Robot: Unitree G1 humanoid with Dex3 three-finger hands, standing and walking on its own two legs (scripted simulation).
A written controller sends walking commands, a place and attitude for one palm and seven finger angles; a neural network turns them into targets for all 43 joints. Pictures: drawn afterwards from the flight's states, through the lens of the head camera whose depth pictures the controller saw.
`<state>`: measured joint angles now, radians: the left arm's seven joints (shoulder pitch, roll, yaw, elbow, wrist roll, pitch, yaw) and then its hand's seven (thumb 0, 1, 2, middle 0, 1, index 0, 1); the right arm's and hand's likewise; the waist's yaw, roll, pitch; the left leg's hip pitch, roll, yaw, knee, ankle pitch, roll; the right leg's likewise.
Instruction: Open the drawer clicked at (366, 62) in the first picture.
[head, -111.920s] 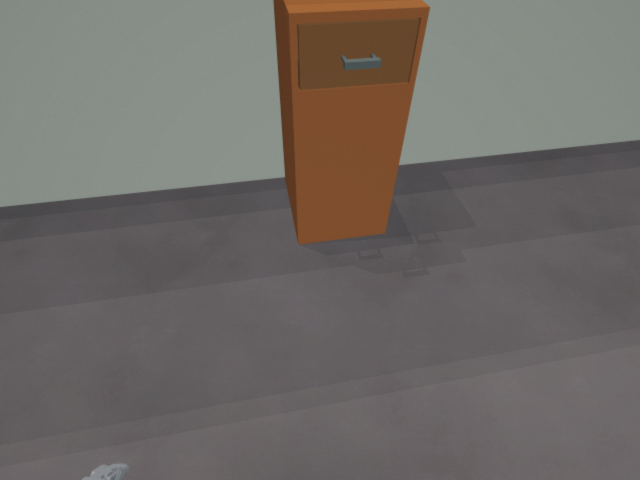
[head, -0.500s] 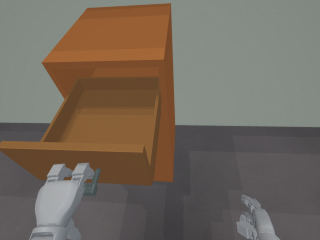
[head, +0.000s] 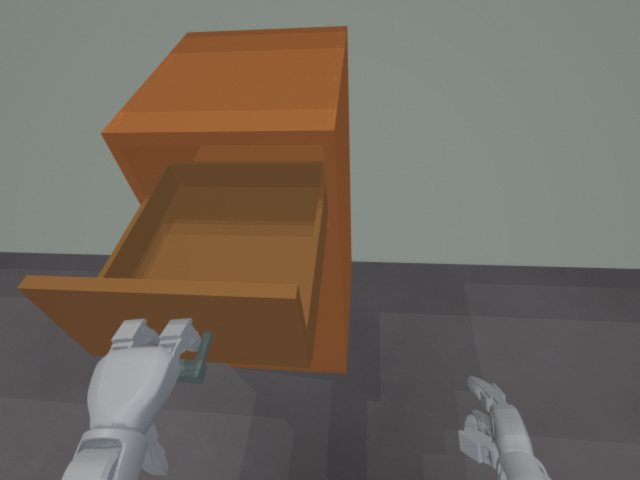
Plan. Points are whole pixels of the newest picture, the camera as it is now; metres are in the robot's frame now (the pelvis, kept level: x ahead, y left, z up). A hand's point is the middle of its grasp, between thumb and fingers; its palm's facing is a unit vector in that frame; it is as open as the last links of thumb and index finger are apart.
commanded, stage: lift the hand off the handle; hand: left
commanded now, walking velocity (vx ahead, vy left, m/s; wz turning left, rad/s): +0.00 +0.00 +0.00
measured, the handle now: (168, 353) +0.24 +0.24 +0.03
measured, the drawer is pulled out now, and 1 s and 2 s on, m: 0.29 0.30 0.30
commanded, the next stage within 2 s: draw the hand back to the body in 1.02 s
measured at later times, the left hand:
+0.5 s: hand (148, 401) +0.18 +0.24 +0.04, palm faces -0.15 -0.13 -0.98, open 13.8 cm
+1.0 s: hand (103, 296) +0.22 +0.24 +0.18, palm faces +0.30 -0.15 -0.94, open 13.7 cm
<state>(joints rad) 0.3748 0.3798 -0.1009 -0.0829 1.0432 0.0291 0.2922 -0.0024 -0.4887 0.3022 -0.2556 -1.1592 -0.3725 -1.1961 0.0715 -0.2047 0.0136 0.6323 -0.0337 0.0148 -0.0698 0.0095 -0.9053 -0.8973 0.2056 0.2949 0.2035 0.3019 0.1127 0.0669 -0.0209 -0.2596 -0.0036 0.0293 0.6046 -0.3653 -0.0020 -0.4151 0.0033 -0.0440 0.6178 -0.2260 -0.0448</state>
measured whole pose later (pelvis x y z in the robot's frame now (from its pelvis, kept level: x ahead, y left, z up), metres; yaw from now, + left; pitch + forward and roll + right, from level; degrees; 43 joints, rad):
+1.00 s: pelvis +0.03 +0.02 +0.01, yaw +1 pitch -1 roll +0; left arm 0.40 0.43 0.00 -0.65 0.82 0.29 0.07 0.00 -0.49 0.30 -0.33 -1.19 -0.34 -1.21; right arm 0.02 -0.23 0.07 0.56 0.03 0.13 0.01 0.01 -0.91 -0.90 0.20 0.29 0.20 0.30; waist 0.14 0.15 -0.04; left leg -0.09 -0.02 0.01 0.47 -0.35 0.02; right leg -0.25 -0.01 -0.05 0.50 -0.22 -0.01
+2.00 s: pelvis +0.00 +0.01 +0.02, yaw +1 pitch -6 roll +0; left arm 0.38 0.31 0.28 -0.50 0.00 -0.19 0.11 -0.01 -0.28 0.39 -0.30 -1.06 -0.30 -1.07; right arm 0.20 -0.19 0.04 0.65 -0.03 -0.22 -0.09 0.01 -0.90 -0.90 0.21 0.29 0.20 0.30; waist 0.08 0.04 0.07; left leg -0.03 0.00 0.00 0.42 -0.29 0.00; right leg -0.15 0.01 -0.07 0.39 -0.14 -0.03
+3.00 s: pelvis +0.01 +0.02 +0.01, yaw +3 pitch +1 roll -1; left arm 0.51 0.35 0.38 -0.59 -0.01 -0.19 0.11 0.01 0.89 0.90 -0.21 -0.30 -0.21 -0.31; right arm 0.17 -0.23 0.00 0.57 -0.02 -0.09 -0.08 0.01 -0.90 -0.90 0.21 0.30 0.21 0.30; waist 0.01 0.05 0.00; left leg -0.21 0.00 -0.03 0.53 -0.33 0.01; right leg -0.29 0.00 -0.10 0.44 -0.16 -0.03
